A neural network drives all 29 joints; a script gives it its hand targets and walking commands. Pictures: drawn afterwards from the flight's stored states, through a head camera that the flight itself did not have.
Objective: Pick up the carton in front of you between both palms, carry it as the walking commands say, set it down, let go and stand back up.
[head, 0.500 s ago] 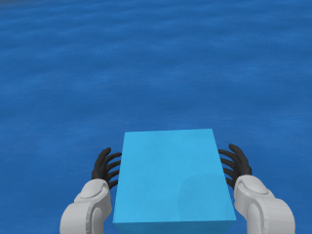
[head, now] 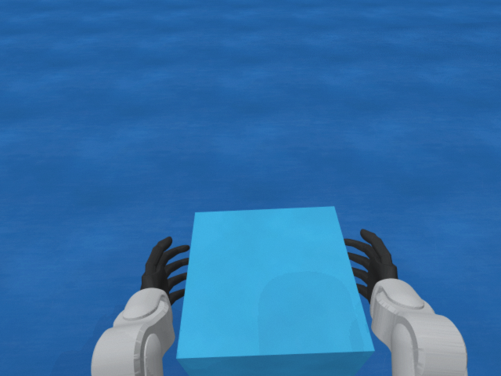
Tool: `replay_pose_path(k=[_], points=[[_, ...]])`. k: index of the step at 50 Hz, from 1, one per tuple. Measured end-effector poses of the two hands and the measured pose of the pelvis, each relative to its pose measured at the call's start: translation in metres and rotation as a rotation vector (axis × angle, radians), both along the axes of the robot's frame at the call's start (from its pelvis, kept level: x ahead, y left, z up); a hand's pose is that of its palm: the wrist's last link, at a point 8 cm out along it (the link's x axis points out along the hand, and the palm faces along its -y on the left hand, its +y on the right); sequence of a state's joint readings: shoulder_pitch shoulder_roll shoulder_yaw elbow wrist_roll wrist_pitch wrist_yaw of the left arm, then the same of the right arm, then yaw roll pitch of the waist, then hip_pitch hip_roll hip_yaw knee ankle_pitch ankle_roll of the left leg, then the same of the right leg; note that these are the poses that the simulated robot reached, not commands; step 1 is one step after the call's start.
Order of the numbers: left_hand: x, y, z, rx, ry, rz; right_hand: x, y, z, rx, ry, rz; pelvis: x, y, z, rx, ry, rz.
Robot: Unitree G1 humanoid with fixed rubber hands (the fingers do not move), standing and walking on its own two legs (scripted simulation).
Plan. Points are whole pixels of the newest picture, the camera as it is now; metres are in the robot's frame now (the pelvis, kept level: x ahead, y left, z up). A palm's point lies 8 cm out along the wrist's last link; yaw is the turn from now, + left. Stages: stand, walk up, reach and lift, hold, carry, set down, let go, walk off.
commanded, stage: carry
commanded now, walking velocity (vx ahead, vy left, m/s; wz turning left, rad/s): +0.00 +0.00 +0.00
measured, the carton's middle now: (268, 308) +0.24 +0.00 +0.00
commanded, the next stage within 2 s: none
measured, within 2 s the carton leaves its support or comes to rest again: neither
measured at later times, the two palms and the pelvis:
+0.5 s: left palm (186, 283) +0.26 +0.12 +0.05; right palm (384, 285) +0.25 -0.17 +0.05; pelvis +0.01 -0.02 -0.01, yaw -2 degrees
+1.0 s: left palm (192, 290) +0.26 +0.12 +0.03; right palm (383, 291) +0.25 -0.18 +0.03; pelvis -0.03 -0.02 -0.01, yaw -1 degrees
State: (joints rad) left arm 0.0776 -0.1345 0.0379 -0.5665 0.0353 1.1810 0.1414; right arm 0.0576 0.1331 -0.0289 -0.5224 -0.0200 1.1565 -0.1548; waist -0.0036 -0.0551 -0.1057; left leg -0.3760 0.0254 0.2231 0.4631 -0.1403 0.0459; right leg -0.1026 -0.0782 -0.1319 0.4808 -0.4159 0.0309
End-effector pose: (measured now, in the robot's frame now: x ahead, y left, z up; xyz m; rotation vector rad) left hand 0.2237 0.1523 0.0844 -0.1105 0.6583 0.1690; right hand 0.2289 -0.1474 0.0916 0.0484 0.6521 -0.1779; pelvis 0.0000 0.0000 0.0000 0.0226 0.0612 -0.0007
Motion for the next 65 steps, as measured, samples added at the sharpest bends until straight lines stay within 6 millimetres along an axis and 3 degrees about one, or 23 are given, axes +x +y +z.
replay_pose_path(k=[7, 15, 41, 52, 65], points=[[0.026, -0.009, -0.005, 0.027, 0.019, -0.031, 0.017, -0.009, -0.011, 0.016, 0.019, -0.028, 0.019, -0.002, -0.001, 0.000, 0.021, -0.016], [0.037, -0.021, -0.013, 0.063, 0.024, -0.061, 0.025, -0.020, -0.020, -0.001, 0.027, -0.021, 0.023, -0.009, -0.004, 0.000, 0.016, -0.025], [0.035, -0.033, -0.067, 0.148, 0.055, -0.113, 0.025, -0.030, -0.074, -0.094, 0.062, 0.038, -0.023, -0.021, -0.005, -0.012, -0.034, -0.025], [0.034, -0.034, -0.057, 0.136, 0.003, -0.100, 0.024, -0.032, -0.064, -0.083, 0.009, 0.029, -0.034, -0.023, -0.006, -0.014, -0.031, -0.023], [0.026, -0.038, -0.058, 0.140, 0.030, -0.106, 0.014, -0.035, -0.065, -0.089, 0.038, 0.031, -0.039, -0.026, -0.006, -0.015, -0.039, -0.024]])
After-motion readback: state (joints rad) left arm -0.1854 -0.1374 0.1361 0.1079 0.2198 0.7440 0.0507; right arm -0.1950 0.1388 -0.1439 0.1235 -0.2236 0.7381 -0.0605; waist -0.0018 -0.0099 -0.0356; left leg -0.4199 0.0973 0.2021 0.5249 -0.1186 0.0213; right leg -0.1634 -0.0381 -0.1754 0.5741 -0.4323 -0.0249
